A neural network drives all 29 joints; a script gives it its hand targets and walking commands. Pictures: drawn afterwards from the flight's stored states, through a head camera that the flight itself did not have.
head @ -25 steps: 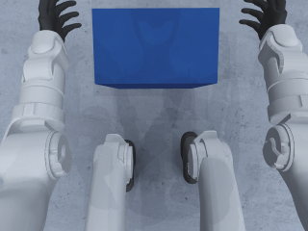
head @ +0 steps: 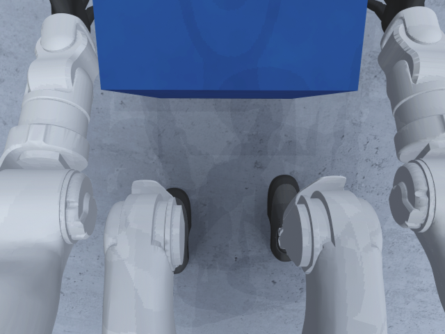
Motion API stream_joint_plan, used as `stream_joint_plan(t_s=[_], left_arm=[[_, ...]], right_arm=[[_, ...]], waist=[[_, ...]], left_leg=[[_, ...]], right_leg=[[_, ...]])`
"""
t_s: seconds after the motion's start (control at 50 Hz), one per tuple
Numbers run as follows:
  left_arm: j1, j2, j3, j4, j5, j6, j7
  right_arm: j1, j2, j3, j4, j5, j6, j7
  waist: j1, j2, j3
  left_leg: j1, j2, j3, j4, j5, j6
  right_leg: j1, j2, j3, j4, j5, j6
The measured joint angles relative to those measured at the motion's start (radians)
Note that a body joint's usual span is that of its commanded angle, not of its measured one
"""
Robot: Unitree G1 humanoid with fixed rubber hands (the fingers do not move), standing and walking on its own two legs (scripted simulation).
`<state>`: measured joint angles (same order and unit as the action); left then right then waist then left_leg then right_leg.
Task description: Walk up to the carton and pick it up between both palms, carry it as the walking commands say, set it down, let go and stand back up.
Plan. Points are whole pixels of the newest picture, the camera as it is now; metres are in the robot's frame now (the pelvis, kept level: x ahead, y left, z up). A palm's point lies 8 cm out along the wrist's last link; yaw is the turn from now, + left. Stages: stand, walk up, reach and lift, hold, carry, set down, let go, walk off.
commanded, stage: reach and lift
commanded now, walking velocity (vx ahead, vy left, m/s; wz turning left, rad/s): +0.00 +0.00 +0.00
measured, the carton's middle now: (227, 41) +0.52 -0.01 -0.23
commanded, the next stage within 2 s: none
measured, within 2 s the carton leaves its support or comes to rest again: leaves its support in 1.54 s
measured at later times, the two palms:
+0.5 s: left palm (76, 12) +0.54 +0.18 -0.15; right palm (392, 4) +0.54 -0.22 -0.16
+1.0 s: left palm (84, 11) +0.54 +0.17 -0.15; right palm (379, 1) +0.54 -0.20 -0.16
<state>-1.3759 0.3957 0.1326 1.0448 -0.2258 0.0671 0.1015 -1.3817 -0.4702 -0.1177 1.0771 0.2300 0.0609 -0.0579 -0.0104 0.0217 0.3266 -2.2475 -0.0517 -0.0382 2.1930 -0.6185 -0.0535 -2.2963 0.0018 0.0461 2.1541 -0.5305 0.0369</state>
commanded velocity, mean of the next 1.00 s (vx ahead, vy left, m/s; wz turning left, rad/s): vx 0.00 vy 0.00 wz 0.00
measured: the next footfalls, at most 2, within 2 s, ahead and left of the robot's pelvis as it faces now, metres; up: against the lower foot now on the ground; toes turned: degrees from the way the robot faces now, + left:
none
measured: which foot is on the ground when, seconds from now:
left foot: down 0.00-1.00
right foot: down 0.00-1.00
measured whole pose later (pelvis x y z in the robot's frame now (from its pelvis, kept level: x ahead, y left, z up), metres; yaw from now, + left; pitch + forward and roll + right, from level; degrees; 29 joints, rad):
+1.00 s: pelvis -0.01 +0.00 +0.01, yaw +1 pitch +39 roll +0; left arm -1.48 0.37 0.03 1.14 -0.28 0.06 0.09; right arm -1.49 -0.44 -0.06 1.21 0.27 0.03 -0.07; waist -0.01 0.03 0.33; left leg -2.25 -0.07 -0.04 2.14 -0.56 -0.05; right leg -2.28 -0.01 0.05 2.11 -0.51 0.04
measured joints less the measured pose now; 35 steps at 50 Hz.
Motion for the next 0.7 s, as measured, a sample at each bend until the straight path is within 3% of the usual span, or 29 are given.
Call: stream_joint_plan(t_s=[0.7], left_arm=[[-0.068, -0.018, -0.099, 0.068, -0.054, -0.01, 0.015]], right_arm=[[-0.081, 0.063, 0.023, 0.096, 0.002, -0.032, -0.033]], waist=[[-0.002, 0.0, 0.002]], left_leg=[[0.008, -0.003, 0.006, -0.041, 0.039, 0.003]], right_leg=[[0.02, -0.023, -0.003, -0.029, 0.016, -0.01]])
